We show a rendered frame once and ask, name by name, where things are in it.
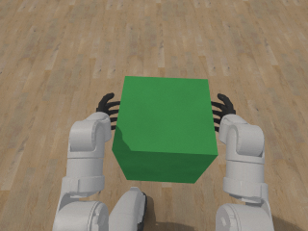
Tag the left robot shin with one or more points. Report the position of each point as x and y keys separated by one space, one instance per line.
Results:
x=136 y=189

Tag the right robot hand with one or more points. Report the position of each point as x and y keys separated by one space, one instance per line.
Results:
x=226 y=109

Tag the carton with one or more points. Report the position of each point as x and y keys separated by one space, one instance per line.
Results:
x=165 y=130

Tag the right robot forearm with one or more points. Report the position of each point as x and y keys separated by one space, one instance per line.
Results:
x=245 y=158

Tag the left robot forearm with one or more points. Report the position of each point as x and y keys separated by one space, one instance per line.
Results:
x=86 y=149

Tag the left robot hand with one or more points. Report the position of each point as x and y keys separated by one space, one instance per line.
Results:
x=103 y=107

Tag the robot right upper arm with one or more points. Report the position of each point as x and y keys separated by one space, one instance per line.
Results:
x=239 y=217

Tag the robot left upper arm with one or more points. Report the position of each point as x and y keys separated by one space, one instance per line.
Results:
x=82 y=215

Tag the left robot foot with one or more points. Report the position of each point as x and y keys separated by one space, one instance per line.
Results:
x=140 y=225

